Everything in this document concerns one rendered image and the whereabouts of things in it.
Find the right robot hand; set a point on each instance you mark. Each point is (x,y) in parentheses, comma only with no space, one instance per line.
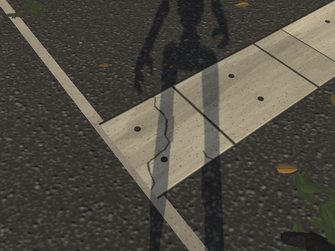
(309,241)

